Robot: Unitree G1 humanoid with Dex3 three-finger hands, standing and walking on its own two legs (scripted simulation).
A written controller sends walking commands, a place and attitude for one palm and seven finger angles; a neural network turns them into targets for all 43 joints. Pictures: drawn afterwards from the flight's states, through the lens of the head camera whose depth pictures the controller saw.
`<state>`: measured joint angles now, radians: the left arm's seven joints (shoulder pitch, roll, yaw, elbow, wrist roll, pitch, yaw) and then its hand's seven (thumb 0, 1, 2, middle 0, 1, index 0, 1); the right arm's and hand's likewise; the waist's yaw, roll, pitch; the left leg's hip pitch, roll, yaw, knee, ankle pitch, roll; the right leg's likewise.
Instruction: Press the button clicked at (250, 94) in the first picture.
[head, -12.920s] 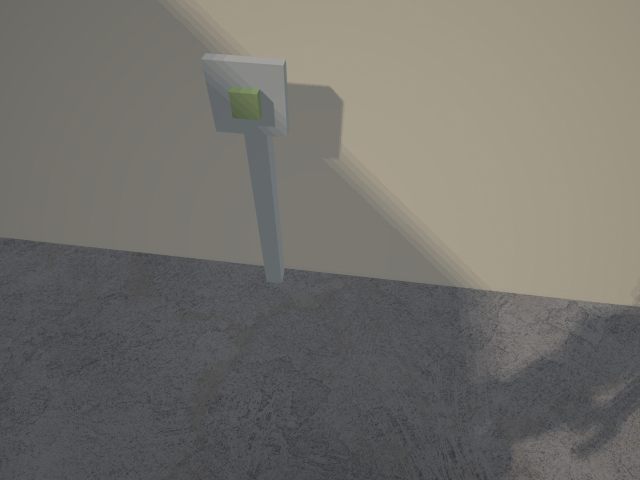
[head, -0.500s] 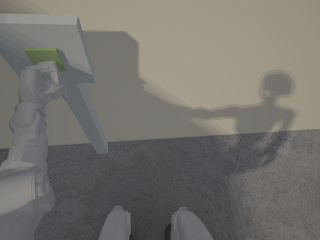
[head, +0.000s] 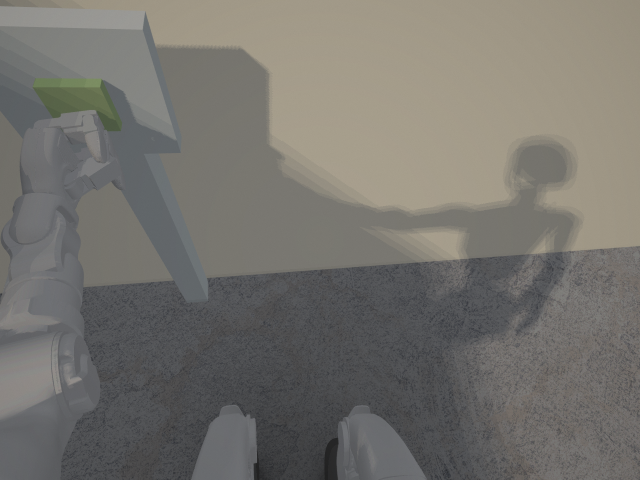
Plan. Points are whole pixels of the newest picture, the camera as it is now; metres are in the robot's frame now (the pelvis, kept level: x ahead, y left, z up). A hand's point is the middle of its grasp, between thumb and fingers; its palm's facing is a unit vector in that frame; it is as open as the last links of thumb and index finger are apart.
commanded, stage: pull the fist back off the button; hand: left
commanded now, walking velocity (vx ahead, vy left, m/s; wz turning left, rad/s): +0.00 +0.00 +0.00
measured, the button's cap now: (82, 101) +0.54 +0.26 +0.10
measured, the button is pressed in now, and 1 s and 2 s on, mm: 10 0 0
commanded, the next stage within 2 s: draw the hand back to the body in 0.82 s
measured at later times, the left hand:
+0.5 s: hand (115, 186) +0.45 +0.22 +0.06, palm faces +0.09 -1.00 -0.01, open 3.1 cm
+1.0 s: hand (107, 220) +0.40 +0.21 +0.08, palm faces +0.08 -1.00 -0.02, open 3.1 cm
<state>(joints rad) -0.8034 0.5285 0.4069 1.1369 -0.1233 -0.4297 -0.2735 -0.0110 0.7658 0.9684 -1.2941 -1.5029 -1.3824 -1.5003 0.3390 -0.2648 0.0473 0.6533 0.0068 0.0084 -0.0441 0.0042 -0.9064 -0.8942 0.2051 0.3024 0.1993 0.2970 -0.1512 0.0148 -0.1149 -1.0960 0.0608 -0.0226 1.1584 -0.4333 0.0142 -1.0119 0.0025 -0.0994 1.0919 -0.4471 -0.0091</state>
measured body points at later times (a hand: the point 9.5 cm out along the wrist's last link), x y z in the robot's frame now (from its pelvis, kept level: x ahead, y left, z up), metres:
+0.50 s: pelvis +0.04 +0.01 +0.03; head +0.14 +0.03 +0.47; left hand +0.44 +0.27 +0.07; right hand +0.12 -0.25 -0.08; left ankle +0.06 +0.11 -0.64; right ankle +0.04 -0.12 -0.64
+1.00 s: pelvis +0.04 +0.00 +0.02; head +0.12 +0.01 +0.47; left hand +0.38 +0.27 +0.08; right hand +0.19 -0.25 -0.08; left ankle +0.06 +0.11 -0.64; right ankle +0.04 -0.12 -0.64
